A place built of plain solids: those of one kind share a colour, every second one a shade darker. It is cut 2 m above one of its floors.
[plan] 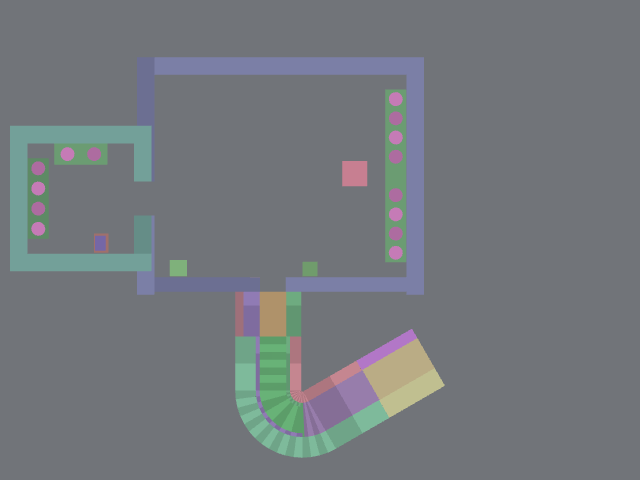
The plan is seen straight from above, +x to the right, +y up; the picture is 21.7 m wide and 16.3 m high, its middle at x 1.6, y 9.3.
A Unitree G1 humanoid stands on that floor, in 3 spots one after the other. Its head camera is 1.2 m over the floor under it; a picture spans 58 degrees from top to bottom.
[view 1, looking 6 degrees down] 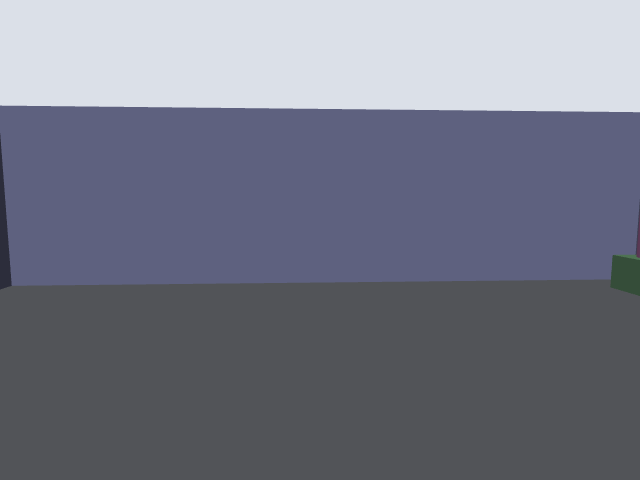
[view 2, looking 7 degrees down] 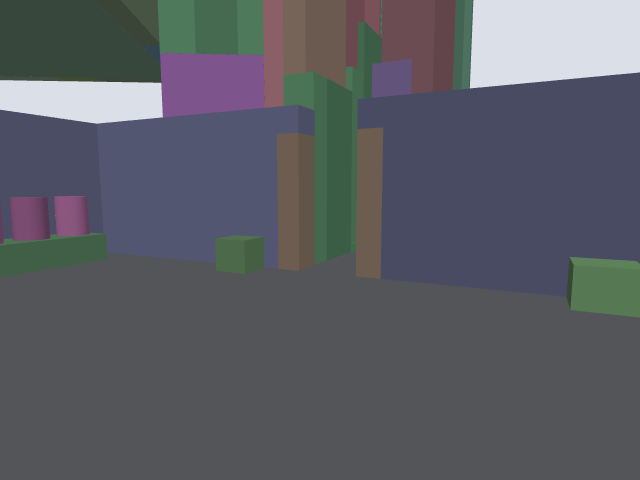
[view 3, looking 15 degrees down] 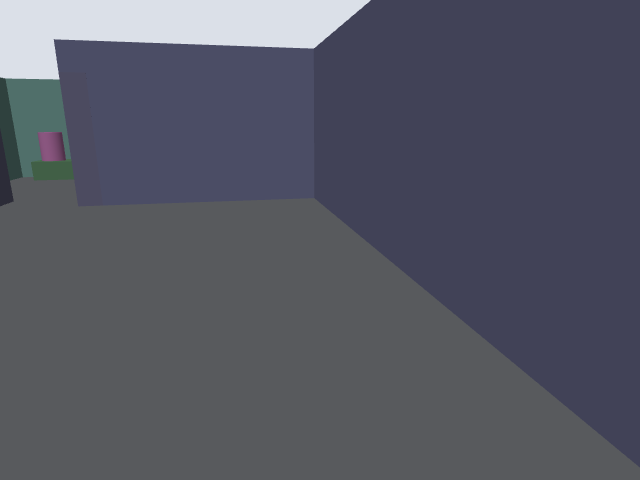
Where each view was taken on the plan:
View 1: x -0.24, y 9.08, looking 87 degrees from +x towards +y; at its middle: wall_chamber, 5.87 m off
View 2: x -2.52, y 13.41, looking -64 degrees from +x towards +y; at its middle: rock_right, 6.82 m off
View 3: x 3.03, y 13.51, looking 168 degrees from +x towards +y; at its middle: ground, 4.64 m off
